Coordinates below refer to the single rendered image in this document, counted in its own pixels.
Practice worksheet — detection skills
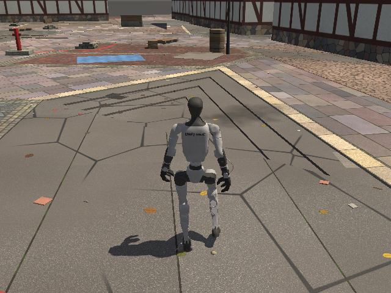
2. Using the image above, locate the robot right upper arm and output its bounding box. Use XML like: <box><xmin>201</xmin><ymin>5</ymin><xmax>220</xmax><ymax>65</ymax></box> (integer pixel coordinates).
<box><xmin>208</xmin><ymin>123</ymin><xmax>224</xmax><ymax>158</ymax></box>

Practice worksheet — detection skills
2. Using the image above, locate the humanoid robot torso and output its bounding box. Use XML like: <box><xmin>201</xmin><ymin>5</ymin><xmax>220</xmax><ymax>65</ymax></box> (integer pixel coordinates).
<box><xmin>181</xmin><ymin>121</ymin><xmax>210</xmax><ymax>183</ymax></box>

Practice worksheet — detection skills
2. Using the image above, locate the robot left upper arm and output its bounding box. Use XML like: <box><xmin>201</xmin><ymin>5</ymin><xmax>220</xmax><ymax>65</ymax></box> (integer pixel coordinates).
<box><xmin>166</xmin><ymin>123</ymin><xmax>183</xmax><ymax>157</ymax></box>

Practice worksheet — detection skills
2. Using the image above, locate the left robot foot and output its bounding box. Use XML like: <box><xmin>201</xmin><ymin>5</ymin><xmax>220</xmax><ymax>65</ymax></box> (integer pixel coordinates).
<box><xmin>183</xmin><ymin>237</ymin><xmax>191</xmax><ymax>252</ymax></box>

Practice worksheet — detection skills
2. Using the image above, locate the left robot forearm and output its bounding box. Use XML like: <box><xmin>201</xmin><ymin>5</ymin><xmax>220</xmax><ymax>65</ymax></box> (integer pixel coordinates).
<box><xmin>161</xmin><ymin>147</ymin><xmax>173</xmax><ymax>172</ymax></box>

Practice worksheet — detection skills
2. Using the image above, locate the right robot hand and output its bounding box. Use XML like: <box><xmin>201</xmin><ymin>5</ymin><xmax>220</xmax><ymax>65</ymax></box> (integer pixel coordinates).
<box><xmin>217</xmin><ymin>177</ymin><xmax>231</xmax><ymax>192</ymax></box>

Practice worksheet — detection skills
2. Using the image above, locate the left robot hand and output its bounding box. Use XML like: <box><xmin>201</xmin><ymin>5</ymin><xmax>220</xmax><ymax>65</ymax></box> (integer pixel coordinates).
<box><xmin>160</xmin><ymin>169</ymin><xmax>174</xmax><ymax>182</ymax></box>

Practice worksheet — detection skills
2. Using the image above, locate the right robot forearm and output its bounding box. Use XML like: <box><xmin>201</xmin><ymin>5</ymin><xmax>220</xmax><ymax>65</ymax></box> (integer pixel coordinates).
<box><xmin>217</xmin><ymin>149</ymin><xmax>230</xmax><ymax>178</ymax></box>

